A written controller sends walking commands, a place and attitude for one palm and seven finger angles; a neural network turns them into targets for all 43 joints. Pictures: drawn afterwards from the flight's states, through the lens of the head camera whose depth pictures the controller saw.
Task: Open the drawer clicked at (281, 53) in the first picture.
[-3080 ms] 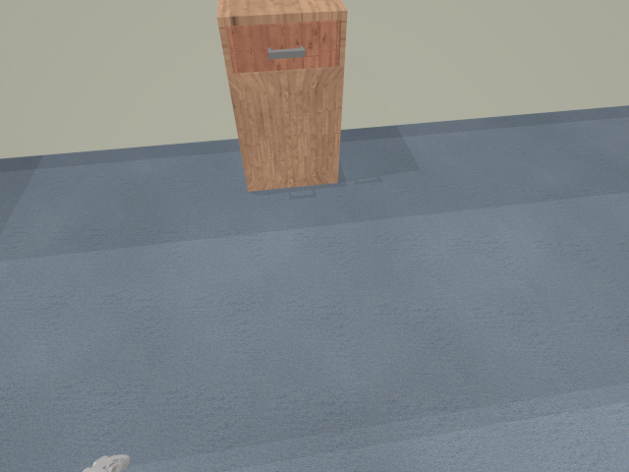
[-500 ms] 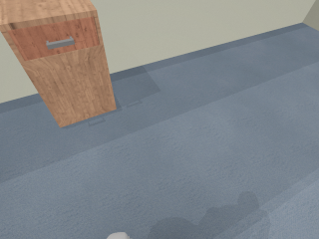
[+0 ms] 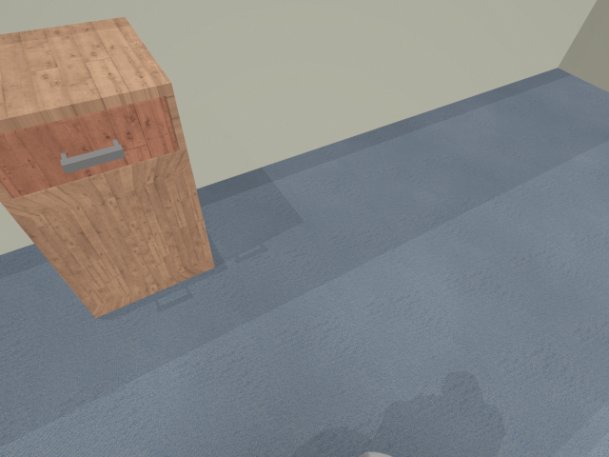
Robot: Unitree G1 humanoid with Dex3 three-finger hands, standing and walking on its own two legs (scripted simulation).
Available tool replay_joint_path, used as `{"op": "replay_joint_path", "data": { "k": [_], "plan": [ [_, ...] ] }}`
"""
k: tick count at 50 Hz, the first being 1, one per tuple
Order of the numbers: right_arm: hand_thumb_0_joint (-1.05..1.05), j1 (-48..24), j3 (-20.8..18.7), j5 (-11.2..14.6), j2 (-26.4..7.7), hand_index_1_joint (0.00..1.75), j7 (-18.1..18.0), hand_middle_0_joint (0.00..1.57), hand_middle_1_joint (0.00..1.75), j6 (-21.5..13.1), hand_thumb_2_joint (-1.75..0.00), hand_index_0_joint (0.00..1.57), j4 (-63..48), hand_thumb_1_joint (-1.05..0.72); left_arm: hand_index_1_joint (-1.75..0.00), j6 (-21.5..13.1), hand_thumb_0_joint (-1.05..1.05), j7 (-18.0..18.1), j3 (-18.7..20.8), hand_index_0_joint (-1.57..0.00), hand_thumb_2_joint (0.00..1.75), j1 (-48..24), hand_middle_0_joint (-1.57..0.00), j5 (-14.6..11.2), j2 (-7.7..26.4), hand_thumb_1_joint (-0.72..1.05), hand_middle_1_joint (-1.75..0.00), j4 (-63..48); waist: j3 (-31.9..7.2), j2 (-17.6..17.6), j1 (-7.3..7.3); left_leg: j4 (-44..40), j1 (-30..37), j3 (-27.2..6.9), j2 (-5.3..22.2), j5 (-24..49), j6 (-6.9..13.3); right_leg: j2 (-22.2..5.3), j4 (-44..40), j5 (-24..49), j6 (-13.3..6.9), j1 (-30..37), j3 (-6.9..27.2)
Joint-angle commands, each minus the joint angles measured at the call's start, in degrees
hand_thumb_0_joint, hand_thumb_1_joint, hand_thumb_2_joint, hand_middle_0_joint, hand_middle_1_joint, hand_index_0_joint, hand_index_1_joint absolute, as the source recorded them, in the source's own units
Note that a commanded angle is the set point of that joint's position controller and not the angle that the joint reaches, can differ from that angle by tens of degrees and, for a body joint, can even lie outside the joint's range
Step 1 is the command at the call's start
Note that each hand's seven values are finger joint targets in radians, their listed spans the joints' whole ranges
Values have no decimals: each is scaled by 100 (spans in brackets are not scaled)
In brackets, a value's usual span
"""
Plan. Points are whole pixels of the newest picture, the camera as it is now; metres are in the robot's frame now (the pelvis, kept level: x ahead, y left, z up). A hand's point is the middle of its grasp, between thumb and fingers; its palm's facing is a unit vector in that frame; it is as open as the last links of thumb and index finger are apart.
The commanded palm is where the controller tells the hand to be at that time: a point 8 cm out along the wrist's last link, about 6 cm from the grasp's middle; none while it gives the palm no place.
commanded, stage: walk to a spot facing it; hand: left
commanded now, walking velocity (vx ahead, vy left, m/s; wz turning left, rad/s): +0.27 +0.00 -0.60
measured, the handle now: (92, 153) +0.72 +0.57 -0.10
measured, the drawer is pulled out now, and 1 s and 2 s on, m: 0.00 0.00 0.00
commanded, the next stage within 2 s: turn to face it in 0.18 s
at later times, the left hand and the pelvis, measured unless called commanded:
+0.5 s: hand (273, 341) +0.33 +0.08 -0.15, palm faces -0.19 -0.96 -0.22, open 7.3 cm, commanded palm none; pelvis +0.17 -0.07 -0.01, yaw -8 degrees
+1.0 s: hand (200, 387) +0.24 +0.19 -0.17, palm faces +0.18 -0.95 -0.25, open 7.3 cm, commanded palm none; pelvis +0.21 -0.04 +0.00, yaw +8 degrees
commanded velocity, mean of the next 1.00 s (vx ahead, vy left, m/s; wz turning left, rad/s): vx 0.05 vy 0.00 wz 0.30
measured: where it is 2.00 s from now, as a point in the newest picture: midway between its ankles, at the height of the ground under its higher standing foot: outside the picture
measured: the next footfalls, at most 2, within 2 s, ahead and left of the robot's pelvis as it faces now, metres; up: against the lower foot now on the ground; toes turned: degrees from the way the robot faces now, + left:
right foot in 0.34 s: +0.25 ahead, -0.17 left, +0.00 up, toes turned -19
left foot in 0.76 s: +0.26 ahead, +0.05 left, +0.00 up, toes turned +12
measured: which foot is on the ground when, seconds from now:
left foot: down 0.00-0.34, up 0.36-0.74, down 0.76-1.00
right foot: up 0.00-0.32, down 0.34-0.78, up 0.80-1.00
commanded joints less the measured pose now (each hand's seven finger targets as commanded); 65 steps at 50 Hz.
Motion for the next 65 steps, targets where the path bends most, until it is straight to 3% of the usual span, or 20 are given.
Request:
{"op": "replay_joint_path", "data": {
  "k": [1,11,15,16,17,18,24,35,37,38,39,40,43,46,56,60,61,62,63,65],
  "plan": [
    [0,845,-88,-88,-663,30,-6,20,30,-24,-90,20,64,-90,-30,19,0,-53,86,-20,90,-86,-20,39,60,90,-30,-605,93,571,-135,-2021,268,-1028,1690,135,396,-469,-218,616,198,-868,132],
    [0,1297,-170,-110,-1041,30,47,20,30,125,-90,20,132,-90,-30,61,0,-165,78,-20,90,-1582,-20,6,223,90,-30,-1307,333,953,-460,-1404,1200,61,1732,1700,299,-245,-2713,796,219,-712,-468],
    [0,1151,-161,-98,-1198,30,55,20,30,191,-90,20,76,-90,-30,-93,0,-111,99,-20,90,-670,-20,35,487,90,-30,-1101,-382,674,55,541,1080,358,1548,3417,46,289,-3710,813,-53,1235,-787],
    [0,1215,-96,-41,-1043,30,110,20,30,196,-90,20,89,-90,-30,-194,0,-34,165,-20,90,88,-20,60,875,90,-30,-839,-909,-93,413,1830,114,375,1216,2667,-168,-67,-4007,1822,-157,2734,-382],
    [0,1446,18,53,-530,30,110,20,30,191,-90,20,-39,-90,-30,-285,0,62,318,-20,90,681,-20,41,1567,90,-30,-670,-1788,-1532,500,3662,-1581,217,253,-1691,-484,-1998,-4135,4047,-850,4272,2009],
    [0,1138,25,65,-651,30,36,20,30,261,-90,20,-111,-90,-30,-260,0,108,240,-20,90,797,-20,-131,1733,90,-30,-611,-1868,-788,499,4325,-1593,-810,171,-2373,-453,-2332,-4396,5546,-1240,3831,2047],
    [0,1572,74,-20,-398,30,39,20,30,637,-90,20,396,-90,-30,-230,0,239,-90,-20,90,-1300,-20,-66,799,90,-30,-996,-416,-437,-479,3556,-886,-1297,413,-883,-533,-1593,-5273,2914,-559,944,-38],
    [0,639,-51,-44,-498,30,214,20,30,700,-90,20,-297,-90,-30,34,0,284,143,-20,90,-1095,-20,-24,1031,90,-30,-1128,-245,-514,-212,1313,-658,-625,192,-742,-472,-1859,-4837,1175,-393,1217,-587],
    [0,977,-119,-62,-762,30,231,20,30,658,-90,20,-310,-90,-30,103,0,257,151,-20,90,-1076,-20,-84,957,90,-30,-1202,-413,253,-412,61,139,-855,232,107,-361,-1541,-3837,695,-20,873,-917],
    [0,1171,-230,-100,-1303,30,213,20,30,614,-90,20,-363,-90,-30,153,0,216,138,-20,90,-1004,-20,-128,698,90,-30,-1357,-416,1723,-486,-730,508,-2609,1299,1127,159,-818,-2673,-607,438,-93,-1195],
    [0,1420,-317,-138,-1737,30,166,20,30,609,-90,20,-408,-90,-30,160,0,196,68,-20,90,-1441,-20,-114,533,90,-30,-1666,-278,2216,-725,-1351,425,-3922,2245,2011,899,-241,-1299,-2027,644,-731,-848],
    [0,1432,-326,-133,-1745,30,84,20,30,580,-90,20,-303,-90,-30,190,0,210,76,-20,90,-1621,-20,-46,588,90,-30,-1694,-528,1813,-739,-1327,557,-3965,2104,1782,1009,-248,-449,-1705,579,-954,-172],
    [0,551,-212,-76,-1425,30,28,20,30,488,-90,20,-571,-90,-30,135,0,139,139,-20,90,-1310,-20,-54,712,90,-30,-1430,-764,960,-332,-980,792,-2781,1319,2081,621,-312,-63,-428,667,-1019,156],
    [0,493,-196,-34,-1433,30,17,20,30,453,-90,20,-596,-90,-30,164,0,143,137,-20,90,-1138,-20,-84,796,90,-30,-1307,-843,766,-313,-931,996,-2416,1048,2853,606,-255,-437,-204,750,-749,175],
    [0,396,-341,-68,-1744,30,106,20,30,632,-90,20,-637,-90,-30,205,0,206,88,-20,90,-1406,-20,-127,885,90,-30,-1588,-575,1039,-462,-915,696,-3214,913,2034,776,44,-2086,-649,744,-24,203],
    [0,-52,-387,-62,-1799,30,142,20,30,700,-90,20,-816,-90,-30,145,0,232,83,-20,90,-812,-20,-164,921,90,-30,-1566,-718,1087,-199,-568,48,-3356,612,1813,570,277,-3515,-102,629,1123,81],
    [0,-163,-390,-21,-1743,30,158,20,30,707,-90,20,-876,-90,-30,98,0,249,96,-20,90,-568,-20,-156,1026,90,-30,-1526,-759,939,-49,-259,-354,-3281,446,1552,387,203,-4359,457,600,1752,104],
    [0,-91,-352,29,-1427,30,189,20,30,711,-90,20,-936,-90,-30,32,0,289,164,-20,90,-386,-20,-92,1347,90,-30,-1536,-799,-12,30,563,-1227,-2862,-13,499,13,-614,-5290,407,376,2556,852],
    [0,-78,-280,32,-1034,30,212,20,30,710,-90,20,-1121,-90,-30,3,0,306,233,-20,90,-402,-20,-1,1894,90,-30,-1624,-554,-1737,43,2021,-2254,-1681,-929,-1734,-503,-2242,-5697,729,-298,2569,2480],
    [0,-162,-365,-67,-1320,30,221,20,30,810,-90,20,-1026,-90,-30,16,0,315,175,-20,90,-902,-20,-63,1651,90,-30,-1786,-296,-1268,-162,3629,-1966,-1998,-520,-1651,-435,-2116,-5605,832,-572,1380,2052]
  ]
}}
